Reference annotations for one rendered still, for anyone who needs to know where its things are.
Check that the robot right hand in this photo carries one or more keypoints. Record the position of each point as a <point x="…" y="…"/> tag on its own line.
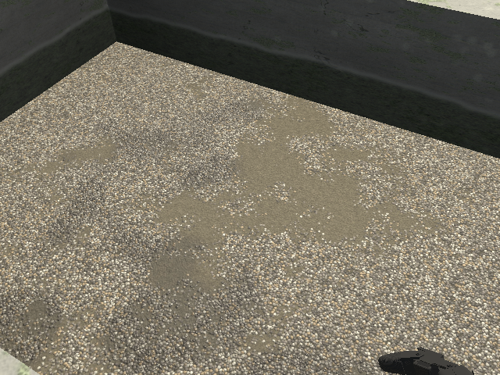
<point x="421" y="362"/>

